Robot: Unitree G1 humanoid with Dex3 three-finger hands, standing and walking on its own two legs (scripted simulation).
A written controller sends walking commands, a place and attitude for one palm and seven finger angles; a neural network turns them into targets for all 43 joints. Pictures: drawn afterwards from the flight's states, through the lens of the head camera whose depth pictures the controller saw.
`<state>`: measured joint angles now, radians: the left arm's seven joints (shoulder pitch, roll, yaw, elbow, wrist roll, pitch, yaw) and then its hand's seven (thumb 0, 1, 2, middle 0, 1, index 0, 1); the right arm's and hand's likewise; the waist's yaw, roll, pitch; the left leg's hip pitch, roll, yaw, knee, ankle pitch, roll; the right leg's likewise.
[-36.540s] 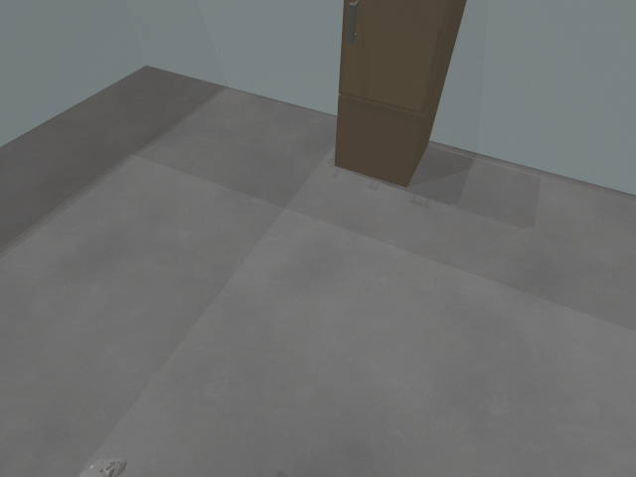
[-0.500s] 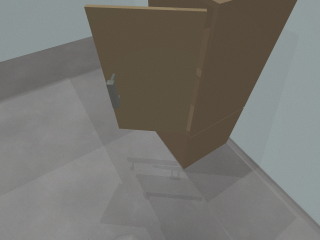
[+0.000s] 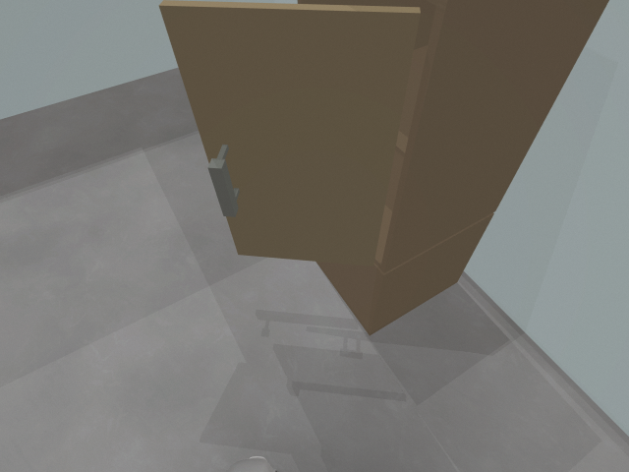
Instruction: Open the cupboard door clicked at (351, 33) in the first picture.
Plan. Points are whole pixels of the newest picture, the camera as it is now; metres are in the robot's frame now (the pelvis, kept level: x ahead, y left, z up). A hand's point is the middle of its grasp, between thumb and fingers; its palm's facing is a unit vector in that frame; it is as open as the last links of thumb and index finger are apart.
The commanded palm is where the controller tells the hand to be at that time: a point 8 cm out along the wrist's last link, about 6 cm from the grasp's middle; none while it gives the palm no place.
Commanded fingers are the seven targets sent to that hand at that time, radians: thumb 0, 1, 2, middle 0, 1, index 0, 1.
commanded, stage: come to a stop and stand still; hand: left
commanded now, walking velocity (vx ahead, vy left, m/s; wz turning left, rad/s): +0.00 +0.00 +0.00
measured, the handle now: (227, 181) +0.60 +0.22 -0.04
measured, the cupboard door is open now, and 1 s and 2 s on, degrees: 53 53 53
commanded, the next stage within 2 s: look again from close up in 0.36 s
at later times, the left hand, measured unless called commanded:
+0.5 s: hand out of the picture +0.02 +0.17 -0.16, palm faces -0.01 -0.97 -0.23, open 7.3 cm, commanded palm none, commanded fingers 0.00 0.90 0.90 -0.20 -0.30 -0.20 -0.30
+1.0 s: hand out of the picture +0.01 +0.18 -0.16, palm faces -0.01 -0.98 -0.20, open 7.4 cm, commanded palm none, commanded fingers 0.00 0.90 0.90 -0.20 -0.30 -0.20 -0.30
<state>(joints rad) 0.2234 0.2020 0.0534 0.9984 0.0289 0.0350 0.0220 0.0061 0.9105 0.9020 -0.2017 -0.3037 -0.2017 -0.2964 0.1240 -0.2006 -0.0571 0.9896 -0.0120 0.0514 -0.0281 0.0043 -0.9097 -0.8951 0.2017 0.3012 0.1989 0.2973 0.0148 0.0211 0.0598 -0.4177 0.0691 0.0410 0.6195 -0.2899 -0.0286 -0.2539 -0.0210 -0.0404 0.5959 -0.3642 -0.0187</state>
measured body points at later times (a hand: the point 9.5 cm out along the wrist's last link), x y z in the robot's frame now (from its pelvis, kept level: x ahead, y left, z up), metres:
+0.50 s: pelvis +0.00 -0.01 +0.01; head +0.02 -0.02 +0.46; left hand +0.03 +0.22 -0.14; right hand +0.00 -0.23 -0.15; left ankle -0.01 +0.12 -0.73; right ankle -0.03 -0.11 -0.73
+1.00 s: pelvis +0.00 +0.00 +0.01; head +0.01 +0.00 +0.46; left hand +0.01 +0.23 -0.14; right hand +0.00 -0.22 -0.15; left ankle -0.01 +0.12 -0.73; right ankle -0.03 -0.11 -0.73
